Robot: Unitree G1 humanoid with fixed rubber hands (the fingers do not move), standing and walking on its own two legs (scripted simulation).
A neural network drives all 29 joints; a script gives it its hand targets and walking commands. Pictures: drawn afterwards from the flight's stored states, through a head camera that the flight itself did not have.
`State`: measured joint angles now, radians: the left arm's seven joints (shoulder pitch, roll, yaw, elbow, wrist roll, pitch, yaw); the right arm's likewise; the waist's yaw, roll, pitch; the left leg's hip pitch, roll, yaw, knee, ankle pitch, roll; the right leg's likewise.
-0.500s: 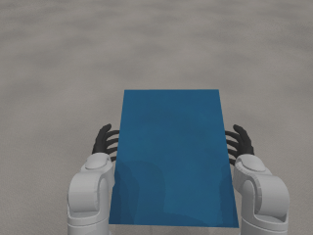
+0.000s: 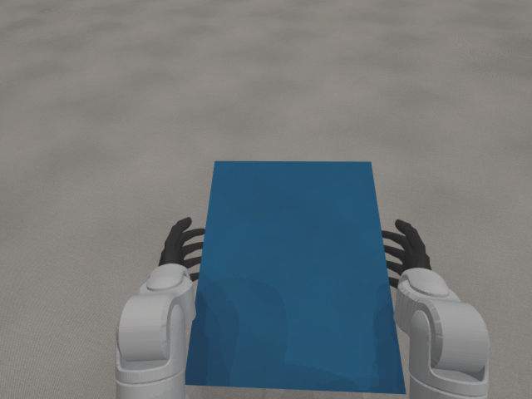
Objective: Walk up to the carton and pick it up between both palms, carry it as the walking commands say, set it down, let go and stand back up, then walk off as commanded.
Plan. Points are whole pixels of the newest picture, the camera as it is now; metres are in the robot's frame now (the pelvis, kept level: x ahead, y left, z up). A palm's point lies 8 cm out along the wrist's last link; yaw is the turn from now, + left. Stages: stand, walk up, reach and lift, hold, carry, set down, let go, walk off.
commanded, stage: carry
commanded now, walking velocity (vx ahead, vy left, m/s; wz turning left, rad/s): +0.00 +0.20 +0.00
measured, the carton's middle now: (290, 278) +0.30 -0.01 +0.02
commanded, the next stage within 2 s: none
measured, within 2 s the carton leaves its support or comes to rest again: neither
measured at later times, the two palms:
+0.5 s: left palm (36, 308) +0.22 +0.31 +0.10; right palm (284, 315) +0.21 +0.00 +0.10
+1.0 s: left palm out of the picture +0.32 +0.44 +0.12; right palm (189, 231) +0.31 +0.13 +0.13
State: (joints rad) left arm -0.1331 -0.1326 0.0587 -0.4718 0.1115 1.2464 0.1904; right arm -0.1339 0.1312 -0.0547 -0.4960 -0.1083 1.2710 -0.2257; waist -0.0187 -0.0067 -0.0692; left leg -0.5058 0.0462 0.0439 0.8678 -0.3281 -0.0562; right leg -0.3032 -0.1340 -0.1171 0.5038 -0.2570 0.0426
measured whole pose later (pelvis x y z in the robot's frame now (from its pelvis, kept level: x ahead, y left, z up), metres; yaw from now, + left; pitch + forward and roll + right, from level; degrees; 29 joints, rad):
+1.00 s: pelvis +0.06 +0.28 +0.01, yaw +0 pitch +4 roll -2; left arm -0.13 -0.13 0.05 -0.47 0.13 1.28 0.20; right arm -0.13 0.13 -0.06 -0.46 -0.11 1.28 -0.21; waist -0.02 0.01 -0.13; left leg -0.06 0.00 0.13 0.21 -0.23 0.06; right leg -0.48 -0.05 -0.13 0.71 -0.28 0.04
